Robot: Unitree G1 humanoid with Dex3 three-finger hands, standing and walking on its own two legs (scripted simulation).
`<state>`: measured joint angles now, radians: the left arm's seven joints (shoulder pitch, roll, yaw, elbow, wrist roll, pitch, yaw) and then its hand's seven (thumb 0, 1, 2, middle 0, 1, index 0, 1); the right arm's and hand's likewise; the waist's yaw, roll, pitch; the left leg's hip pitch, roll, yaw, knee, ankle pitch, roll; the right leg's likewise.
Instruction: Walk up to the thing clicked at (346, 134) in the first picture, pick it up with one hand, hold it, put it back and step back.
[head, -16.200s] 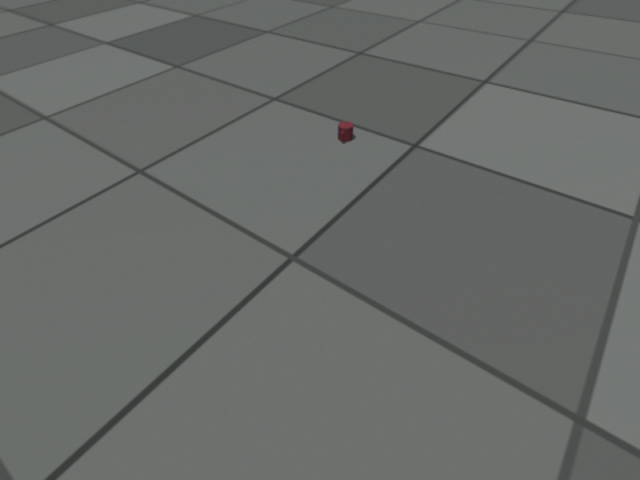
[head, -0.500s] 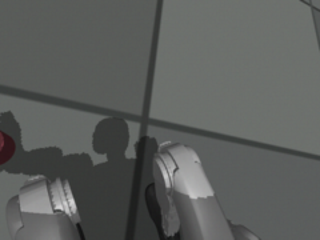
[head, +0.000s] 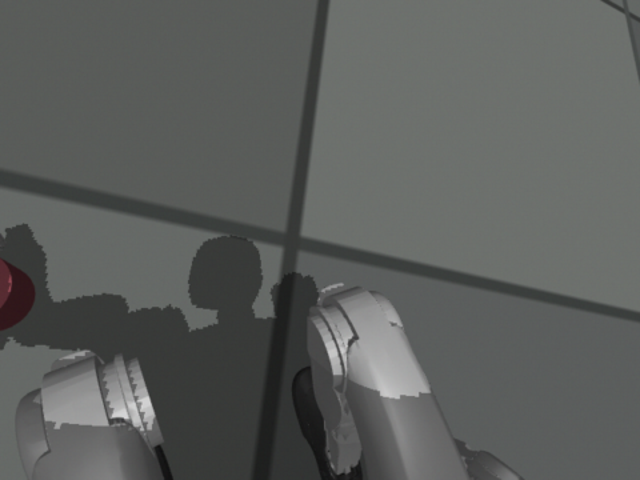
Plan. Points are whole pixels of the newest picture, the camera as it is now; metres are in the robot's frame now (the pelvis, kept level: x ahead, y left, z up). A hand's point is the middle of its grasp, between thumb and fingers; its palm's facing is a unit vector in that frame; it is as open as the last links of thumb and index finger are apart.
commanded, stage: close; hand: left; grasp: from above
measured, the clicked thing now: out of the picture +0.39 +0.33 -0.25
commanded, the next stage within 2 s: settle in 0.34 s
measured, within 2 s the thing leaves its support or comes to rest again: leaves its support in 0.92 s
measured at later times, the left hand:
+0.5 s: hand out of the picture +0.40 +0.33 -0.22, palm faces -0.44 -0.15 -0.89, open 12.2 cm
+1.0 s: hand out of the picture +0.41 +0.34 -0.19, palm faces -0.35 -0.13 -0.93, open 11.6 cm
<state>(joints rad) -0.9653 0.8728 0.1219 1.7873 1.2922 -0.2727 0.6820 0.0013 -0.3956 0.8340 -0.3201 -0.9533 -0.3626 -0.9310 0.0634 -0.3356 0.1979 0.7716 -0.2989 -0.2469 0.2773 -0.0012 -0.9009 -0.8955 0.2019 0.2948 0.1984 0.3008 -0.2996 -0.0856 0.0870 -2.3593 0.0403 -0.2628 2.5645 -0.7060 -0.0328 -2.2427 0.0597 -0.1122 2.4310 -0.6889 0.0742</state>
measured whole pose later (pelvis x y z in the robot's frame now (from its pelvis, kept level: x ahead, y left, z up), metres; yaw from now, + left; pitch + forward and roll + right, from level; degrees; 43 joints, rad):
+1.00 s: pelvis +0.01 +0.00 +0.01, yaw +2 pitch +32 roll -10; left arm -0.78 0.72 0.16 1.35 1.23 -0.18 0.55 0.00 -0.27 0.80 -0.41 -0.96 -0.45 -0.94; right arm 0.11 -0.29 0.07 0.78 -0.20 -0.16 0.27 0.00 -0.93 -0.90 0.20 0.29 0.20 0.30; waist -0.23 -0.04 -0.02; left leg -2.38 0.03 -0.22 2.51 -0.71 -0.04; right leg -2.27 0.03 -0.09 2.41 -0.72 0.06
